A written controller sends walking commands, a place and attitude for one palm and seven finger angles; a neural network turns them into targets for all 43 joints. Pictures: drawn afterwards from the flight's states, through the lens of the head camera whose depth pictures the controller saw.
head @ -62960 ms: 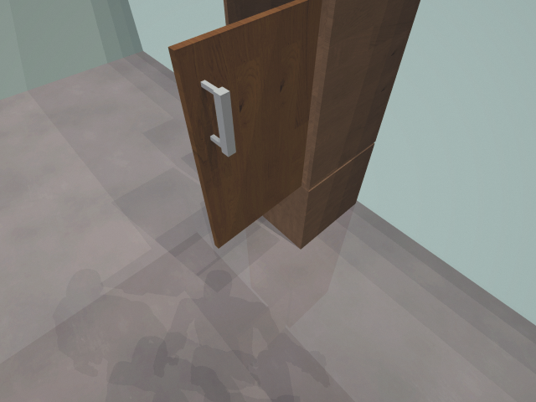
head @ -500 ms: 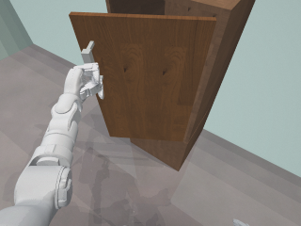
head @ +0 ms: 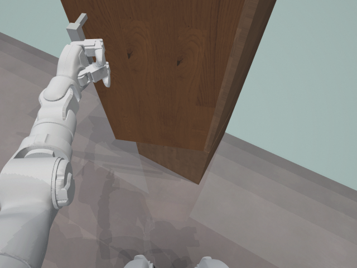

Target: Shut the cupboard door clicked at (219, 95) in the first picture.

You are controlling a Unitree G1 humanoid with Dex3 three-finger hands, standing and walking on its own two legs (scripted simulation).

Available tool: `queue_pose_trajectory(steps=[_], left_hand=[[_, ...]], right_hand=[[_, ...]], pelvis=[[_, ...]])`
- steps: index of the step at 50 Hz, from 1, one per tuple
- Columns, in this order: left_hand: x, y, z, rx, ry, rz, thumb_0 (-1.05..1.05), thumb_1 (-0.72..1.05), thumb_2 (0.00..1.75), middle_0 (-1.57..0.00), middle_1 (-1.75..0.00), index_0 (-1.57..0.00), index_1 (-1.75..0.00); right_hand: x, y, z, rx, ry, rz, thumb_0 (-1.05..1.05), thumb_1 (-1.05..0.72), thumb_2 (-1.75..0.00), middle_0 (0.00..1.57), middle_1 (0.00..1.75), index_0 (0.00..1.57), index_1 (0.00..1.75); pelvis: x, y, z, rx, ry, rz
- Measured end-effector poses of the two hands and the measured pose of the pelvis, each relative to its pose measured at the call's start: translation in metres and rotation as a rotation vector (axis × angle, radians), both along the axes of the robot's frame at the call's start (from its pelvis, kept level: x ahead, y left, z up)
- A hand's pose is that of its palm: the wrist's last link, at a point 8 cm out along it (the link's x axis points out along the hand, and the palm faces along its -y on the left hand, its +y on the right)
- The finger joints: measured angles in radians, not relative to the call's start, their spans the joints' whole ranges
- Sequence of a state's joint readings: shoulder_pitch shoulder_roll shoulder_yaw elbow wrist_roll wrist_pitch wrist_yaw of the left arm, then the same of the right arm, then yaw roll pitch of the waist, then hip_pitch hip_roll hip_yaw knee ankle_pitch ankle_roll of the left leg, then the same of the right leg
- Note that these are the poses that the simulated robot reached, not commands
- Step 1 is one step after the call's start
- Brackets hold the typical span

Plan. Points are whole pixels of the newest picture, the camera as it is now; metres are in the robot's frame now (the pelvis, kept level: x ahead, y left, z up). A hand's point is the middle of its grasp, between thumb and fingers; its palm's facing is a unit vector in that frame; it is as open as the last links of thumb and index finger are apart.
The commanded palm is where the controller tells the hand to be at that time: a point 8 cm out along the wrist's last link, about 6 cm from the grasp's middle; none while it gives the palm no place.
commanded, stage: push the door shut along its arc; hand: left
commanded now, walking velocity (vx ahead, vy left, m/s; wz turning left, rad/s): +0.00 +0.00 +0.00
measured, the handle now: (88, 49) +0.58 +0.17 +0.14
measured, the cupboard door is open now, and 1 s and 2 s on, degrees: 21 11 5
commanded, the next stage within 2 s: pull the fist back off the door in 0.88 s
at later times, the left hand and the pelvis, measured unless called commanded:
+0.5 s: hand (128, 48) +0.57 +0.08 +0.15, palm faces -0.32 -0.95 -0.01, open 2.9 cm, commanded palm +0.58 +0.12 +0.15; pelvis +0.01 +0.00 -0.01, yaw -2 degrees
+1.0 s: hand (137, 44) +0.58 +0.06 +0.15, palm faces -0.38 -0.92 -0.03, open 3.4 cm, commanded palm +0.62 +0.07 +0.15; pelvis +0.01 +0.00 -0.02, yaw +0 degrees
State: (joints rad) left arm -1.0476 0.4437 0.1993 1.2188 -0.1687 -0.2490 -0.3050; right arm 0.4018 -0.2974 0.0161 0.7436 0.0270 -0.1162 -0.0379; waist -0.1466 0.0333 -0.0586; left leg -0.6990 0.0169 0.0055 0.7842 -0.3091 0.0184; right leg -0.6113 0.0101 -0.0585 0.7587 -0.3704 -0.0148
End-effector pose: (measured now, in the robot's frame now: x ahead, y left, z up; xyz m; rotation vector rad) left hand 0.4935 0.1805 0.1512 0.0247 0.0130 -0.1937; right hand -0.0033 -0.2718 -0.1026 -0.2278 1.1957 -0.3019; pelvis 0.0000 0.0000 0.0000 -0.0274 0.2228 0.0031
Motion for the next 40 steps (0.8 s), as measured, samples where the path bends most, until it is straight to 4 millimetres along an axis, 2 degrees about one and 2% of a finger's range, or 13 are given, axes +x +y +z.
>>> queue_pose_trajectory(steps=[12, 18, 29, 40], left_hand=[[0.032, -0.031, 0.003, -0.018, 0.020, -0.083, 0.01, 0.90, 0.90, -1.30, -1.50, -1.30, -1.50], [0.057, -0.046, 0.004, -0.021, 0.024, -0.107, 0.01, 0.90, 0.90, -1.30, -1.50, -1.30, -1.50], [0.077, -0.046, 0.003, -0.003, 0.039, -0.149, -0.03, 0.84, 0.93, -1.30, -1.50, -1.30, -1.50], [0.086, -0.054, 0.004, -0.003, 0.034, -0.182, -0.01, 0.90, 0.98, -1.30, -1.50, -1.30, -1.50]], right_hand=[[-0.003, 0.003, -0.001, -0.009, 0.010, -0.022, 0.00, -0.90, -0.90, 0.21, 0.30, 0.20, 0.30], [-0.015, 0.006, -0.002, -0.010, 0.042, -0.062, 0.00, -0.90, -0.90, 0.21, 0.30, 0.20, 0.30], [-0.048, 0.012, -0.003, 0.005, 0.197, -0.104, 0.00, -0.90, -0.90, 0.21, 0.30, 0.20, 0.30], [-0.049, 0.005, 0.000, -0.032, 0.226, -0.086, 0.00, -0.90, -0.90, 0.21, 0.30, 0.20, 0.30]], pelvis=[[0.003, 0.002, -0.005, -0.005, 0.046, -0.009], [0.007, 0.003, -0.009, -0.004, 0.081, -0.024], [0.015, 0.001, -0.012, -0.008, 0.120, -0.023], [0.014, 0.001, -0.016, -0.018, 0.147, -0.007]])
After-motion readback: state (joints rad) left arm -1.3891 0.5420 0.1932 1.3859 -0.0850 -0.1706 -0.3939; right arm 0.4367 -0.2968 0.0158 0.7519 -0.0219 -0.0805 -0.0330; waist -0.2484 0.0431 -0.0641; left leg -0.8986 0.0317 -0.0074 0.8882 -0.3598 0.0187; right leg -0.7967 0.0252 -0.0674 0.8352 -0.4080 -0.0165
